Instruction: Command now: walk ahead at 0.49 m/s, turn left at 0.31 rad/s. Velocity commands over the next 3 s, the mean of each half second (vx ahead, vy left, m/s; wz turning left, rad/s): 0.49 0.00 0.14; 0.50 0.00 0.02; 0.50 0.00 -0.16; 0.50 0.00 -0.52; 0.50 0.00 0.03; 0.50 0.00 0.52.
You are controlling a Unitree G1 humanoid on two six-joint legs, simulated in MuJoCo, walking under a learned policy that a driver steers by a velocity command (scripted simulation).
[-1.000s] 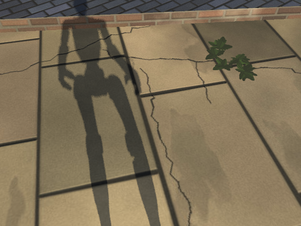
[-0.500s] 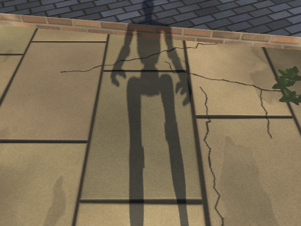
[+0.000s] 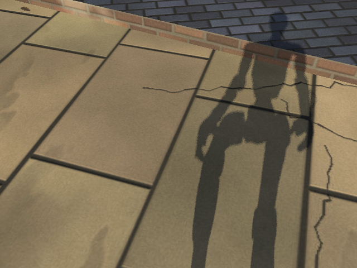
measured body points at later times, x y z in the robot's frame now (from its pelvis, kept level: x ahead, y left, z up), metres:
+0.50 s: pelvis +0.26 +0.08 +0.01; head +0.27 +0.10 +0.46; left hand +0.37 +0.36 -0.11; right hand +0.32 -0.19 -0.10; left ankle +0.26 +0.16 -0.73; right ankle +0.34 -0.09 -0.65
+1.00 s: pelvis +0.54 +0.03 +0.01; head +0.57 +0.02 +0.46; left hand +0.62 +0.30 -0.11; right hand +0.64 -0.24 -0.12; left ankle +0.51 +0.18 -0.65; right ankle +0.57 -0.05 -0.73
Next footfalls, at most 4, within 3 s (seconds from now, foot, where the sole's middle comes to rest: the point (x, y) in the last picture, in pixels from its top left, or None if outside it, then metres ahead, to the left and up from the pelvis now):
0.24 left None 0.30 0.16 -0.77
0.82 right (200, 248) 0.62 -0.05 -0.77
1.34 left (137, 188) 0.90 0.20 -0.77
1.88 right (200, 146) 1.14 -0.09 -0.77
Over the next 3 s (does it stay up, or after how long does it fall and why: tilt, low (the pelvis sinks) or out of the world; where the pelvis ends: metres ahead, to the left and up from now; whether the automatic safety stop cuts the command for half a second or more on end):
stays up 1.62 -0.16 0.00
